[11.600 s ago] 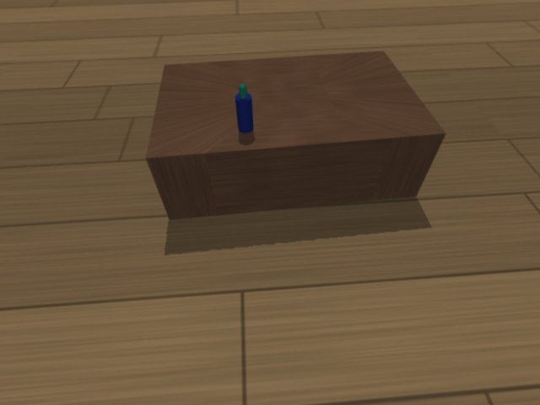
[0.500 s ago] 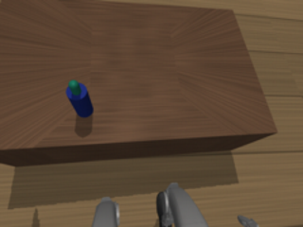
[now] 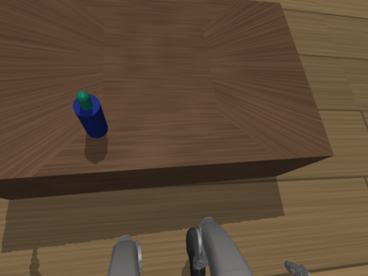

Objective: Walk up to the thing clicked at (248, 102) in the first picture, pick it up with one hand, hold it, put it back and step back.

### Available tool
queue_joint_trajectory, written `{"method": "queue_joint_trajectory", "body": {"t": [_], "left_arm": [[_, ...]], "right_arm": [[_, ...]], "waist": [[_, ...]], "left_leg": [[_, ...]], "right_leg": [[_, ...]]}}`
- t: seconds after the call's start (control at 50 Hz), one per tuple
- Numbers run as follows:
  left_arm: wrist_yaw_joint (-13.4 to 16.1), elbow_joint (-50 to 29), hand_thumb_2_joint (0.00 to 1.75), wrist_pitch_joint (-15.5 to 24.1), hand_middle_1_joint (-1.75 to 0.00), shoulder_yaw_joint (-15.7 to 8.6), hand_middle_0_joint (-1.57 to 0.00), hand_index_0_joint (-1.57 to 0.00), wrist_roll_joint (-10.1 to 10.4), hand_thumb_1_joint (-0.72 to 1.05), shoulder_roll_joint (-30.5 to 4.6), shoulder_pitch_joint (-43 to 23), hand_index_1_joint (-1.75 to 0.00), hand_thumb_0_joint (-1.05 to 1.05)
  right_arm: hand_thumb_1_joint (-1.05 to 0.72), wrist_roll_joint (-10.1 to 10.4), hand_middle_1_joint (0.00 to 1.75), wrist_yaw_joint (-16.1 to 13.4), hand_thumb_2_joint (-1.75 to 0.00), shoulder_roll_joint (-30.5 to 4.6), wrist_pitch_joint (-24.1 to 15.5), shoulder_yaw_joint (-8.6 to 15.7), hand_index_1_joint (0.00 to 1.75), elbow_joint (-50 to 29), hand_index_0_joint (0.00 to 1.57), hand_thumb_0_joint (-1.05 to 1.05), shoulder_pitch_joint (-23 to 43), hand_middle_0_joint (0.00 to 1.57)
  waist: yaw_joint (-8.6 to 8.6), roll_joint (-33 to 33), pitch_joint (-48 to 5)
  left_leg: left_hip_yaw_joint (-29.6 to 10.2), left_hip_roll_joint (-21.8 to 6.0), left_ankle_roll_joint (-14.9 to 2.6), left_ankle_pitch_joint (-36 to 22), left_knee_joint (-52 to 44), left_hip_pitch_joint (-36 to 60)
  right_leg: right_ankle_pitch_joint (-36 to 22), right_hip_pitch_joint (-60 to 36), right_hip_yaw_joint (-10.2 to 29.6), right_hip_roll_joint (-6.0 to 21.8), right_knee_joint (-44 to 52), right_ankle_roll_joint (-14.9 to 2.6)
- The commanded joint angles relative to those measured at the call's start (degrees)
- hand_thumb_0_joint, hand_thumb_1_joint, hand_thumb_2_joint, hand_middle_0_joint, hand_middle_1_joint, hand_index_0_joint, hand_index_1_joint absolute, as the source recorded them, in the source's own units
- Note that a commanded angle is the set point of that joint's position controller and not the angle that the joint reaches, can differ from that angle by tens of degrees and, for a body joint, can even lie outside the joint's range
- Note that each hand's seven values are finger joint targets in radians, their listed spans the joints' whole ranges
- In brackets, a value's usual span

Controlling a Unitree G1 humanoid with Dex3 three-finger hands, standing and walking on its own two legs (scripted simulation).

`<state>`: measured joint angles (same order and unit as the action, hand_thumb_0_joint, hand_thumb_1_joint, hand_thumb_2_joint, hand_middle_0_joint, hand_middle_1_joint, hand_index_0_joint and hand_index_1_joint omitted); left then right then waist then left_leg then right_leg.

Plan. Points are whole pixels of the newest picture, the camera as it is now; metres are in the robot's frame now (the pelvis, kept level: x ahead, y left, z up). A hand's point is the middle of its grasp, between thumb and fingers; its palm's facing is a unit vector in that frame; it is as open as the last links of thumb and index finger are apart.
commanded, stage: go down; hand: left
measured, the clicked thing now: (90, 113) +0.53 +0.19 -0.18
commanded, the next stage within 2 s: none
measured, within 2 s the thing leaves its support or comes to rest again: neither
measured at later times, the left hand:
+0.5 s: hand out of the picture +0.48 +0.39 +0.09, palm faces +0.21 -0.98 -0.01, open 17.2 cm
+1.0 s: hand out of the picture +0.48 +0.39 +0.08, palm faces +0.23 -0.97 -0.01, open 17.1 cm
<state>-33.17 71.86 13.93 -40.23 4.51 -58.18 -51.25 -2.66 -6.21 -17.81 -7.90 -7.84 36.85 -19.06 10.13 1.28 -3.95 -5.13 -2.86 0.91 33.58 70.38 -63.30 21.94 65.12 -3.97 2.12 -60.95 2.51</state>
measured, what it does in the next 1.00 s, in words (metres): stands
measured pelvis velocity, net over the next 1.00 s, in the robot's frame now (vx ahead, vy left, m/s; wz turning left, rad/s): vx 0.00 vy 0.00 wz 0.00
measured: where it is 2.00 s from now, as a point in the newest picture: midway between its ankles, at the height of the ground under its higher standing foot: outside the picture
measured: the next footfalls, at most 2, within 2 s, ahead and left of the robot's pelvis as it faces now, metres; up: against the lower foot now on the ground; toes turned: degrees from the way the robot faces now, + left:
none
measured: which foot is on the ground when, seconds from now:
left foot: down 0.00-1.00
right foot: down 0.00-1.00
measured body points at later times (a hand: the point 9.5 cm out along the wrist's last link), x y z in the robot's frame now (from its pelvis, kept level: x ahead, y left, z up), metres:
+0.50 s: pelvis +0.00 +0.00 +0.00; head +0.18 +0.06 +0.40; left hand +0.46 +0.44 +0.09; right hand +0.04 -0.27 -0.09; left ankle -0.02 +0.12 -0.64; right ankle +0.06 -0.16 -0.64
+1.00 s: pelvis +0.00 +0.00 -0.01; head +0.18 +0.06 +0.40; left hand +0.46 +0.44 +0.09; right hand +0.04 -0.27 -0.10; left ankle -0.02 +0.12 -0.64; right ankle +0.06 -0.16 -0.64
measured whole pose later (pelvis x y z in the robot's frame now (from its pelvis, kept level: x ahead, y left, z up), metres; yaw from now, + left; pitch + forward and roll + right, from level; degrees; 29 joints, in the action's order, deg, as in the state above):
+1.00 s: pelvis +0.00 +0.00 -0.01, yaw +0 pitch +27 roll -6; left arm -32.3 71.8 15.8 -41.5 5.2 -58.6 -53.9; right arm -2.7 -5.9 -17.6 -6.2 -8.4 37.0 -18.2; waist 10.9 1.4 -3.9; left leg -5.6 -2.8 1.1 33.9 72.2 -65.6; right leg 22.3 67.3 -4.2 2.1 -62.7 2.5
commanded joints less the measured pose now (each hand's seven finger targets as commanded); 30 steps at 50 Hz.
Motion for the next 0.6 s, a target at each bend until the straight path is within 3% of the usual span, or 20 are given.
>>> {"method": "queue_joint_trajectory", "body": {"t": [0.0, 0.1, 0.2, 0.26, 0.34, 0.38, 0.46, 0.54, 0.56, 0.58], "left_arm": [[0.1, -14.2, 0.09, 3.6, -0.06, -3.0, -0.06, -0.04, 1.7, -0.46, -24.4, -17.4, -0.08, 0.00], [0.2, -13.5, 0.09, 3.6, -0.06, -2.4, -0.06, -0.05, 2.4, -0.46, -22.3, -17.2, -0.08, 0.00], [0.4, -10.5, 0.10, 3.5, -0.06, -2.5, -0.06, -0.04, 2.3, -0.47, -21.4, -15.6, -0.08, 0.00], [0.2, -12.8, 0.09, 4.2, -0.06, -1.9, -0.06, -0.04, 2.2, -0.46, -22.0, -18.2, -0.08, 0.00], [0.5, -13.8, 0.09, 4.8, -0.05, -3.0, -0.06, -0.04, 2.3, -0.47, -23.5, -19.6, -0.07, 0.00], [0.6, -12.0, 0.09, 4.7, -0.06, -2.2, -0.06, -0.04, 2.3, -0.49, -21.7, -19.0, -0.07, 0.00], [0.4, -11.8, 0.08, 4.5, -0.06, -1.9, -0.06, -0.04, 2.5, -0.48, -21.6, -19.4, -0.07, 0.00], [0.7, -10.7, 0.08, 5.0, -0.06, -3.1, -0.06, -0.05, 2.5, -0.48, -22.8, -18.4, -0.07, 0.00], [0.8, -12.0, 0.08, 5.2, -0.06, -3.4, -0.06, -0.05, 2.7, -0.47, -23.2, -18.5, -0.07, 0.00], [0.6, -12.3, 0.07, 5.5, -0.06, -4.0, -0.06, -0.05, 2.9, -0.47, -23.7, -19.3, -0.07, 0.00]], "right_arm": [[-0.88, 0.1, 0.30, -0.7, -0.90, -12.7, -0.4, 4.8, 0.30, -1.3, 0.20, 0.00, -11.6, 0.20], [-0.89, 0.4, 0.30, -0.9, -0.90, -12.6, -0.4, 4.9, 0.30, -1.6, 0.20, 0.00, -11.1, 0.20], [-0.89, 0.1, 0.30, -0.7, -0.90, -12.3, -0.1, 4.4, 0.30, -1.1, 0.20, 0.00, -11.9, 0.20], [-0.89, 0.0, 0.30, -0.6, -0.90, -12.5, 0.1, 4.6, 0.30, -1.2, 0.20, 0.00, -11.8, 0.20], [-0.89, 0.1, 0.30, -0.4, -0.90, -12.6, 0.1, 4.7, 0.30, -1.2, 0.20, 0.00, -11.4, 0.20], [-0.89, 0.0, 0.30, -0.4, -0.90, -12.4, 0.2, 4.6, 0.30, -1.5, 0.20, 0.00, -11.4, 0.20], [-0.89, 0.1, 0.30, -0.5, -0.90, -12.4, 0.5, 4.4, 0.30, -1.7, 0.20, 0.00, -11.1, 0.20], [-0.89, 0.4, 0.30, -0.4, -0.90, -12.6, 0.5, 4.5, 0.30, -2.0, 0.20, 0.00, -10.6, 0.20], [-0.89, 0.3, 0.30, -0.2, -0.90, -12.4, 0.6, 4.4, 0.30, -2.0, 0.20, 0.00, -10.8, 0.20], [-0.89, 0.3, 0.30, -0.3, -0.90, -12.6, 0.7, 4.4, 0.30, -1.9, 0.20, 0.00, -11.0, 0.20]], "waist": [[-2.69, -19.2, -32.1], [-2.07, -17.5, -31.0], [-1.59, -16.9, -30.6], [-1.62, -18.2, -30.2], [-1.81, -19.6, -31.2], [-1.19, -17.5, -30.0], [-1.01, -16.8, -30.5], [-1.47, -16.4, -28.9], [-2.22, -17.4, -29.5], [-1.78, -17.1, -30.8]], "left_leg": [[0.1, 0.9, 0.80, -36.1, -9.1, 23.2], [0.0, 0.9, 0.56, -33.4, -9.6, 22.5], [-0.4, 0.6, 0.71, -38.7, -8.4, 23.1], [-0.3, 0.7, 0.59, -37.6, -8.2, 22.5], [-0.4, 0.7, 0.76, -34.9, -8.7, 23.1], [-0.1, 0.8, 0.43, -32.7, -9.0, 20.6], [0.1, 0.9, 0.19, -31.5, -8.9, 20.1], [0.0, 0.9, 0.31, -28.1, -9.1, 18.0], [0.0, 0.9, 0.40, -28.7, -9.2, 18.4], [0.0, 1.0, 0.31, -30.1, -8.4, 19.1]], "right_leg": [[-16.2, -16.2, 0.2, -2.0, 2.9, -4.45], [-14.7, -16.1, 0.3, -2.1, 3.0, -4.35], [-17.8, -15.1, -0.3, -2.2, 2.5, -4.29], [-17.1, -14.4, 0.1, -2.0, 2.2, -4.33], [-14.8, -13.9, 0.2, -2.1, 2.1, -4.44], [-14.6, -15.4, 0.3, -2.0, 2.4, -4.36], [-14.6, -16.0, 0.5, -2.0, 2.6, -4.17], [-11.9, -14.4, 0.3, -2.1, 2.1, -4.30], [-11.9, -14.6, 0.4, -2.1, 1.9, -4.40], [-13.2, -14.7, 0.4, -2.0, 2.1, -4.31]]}}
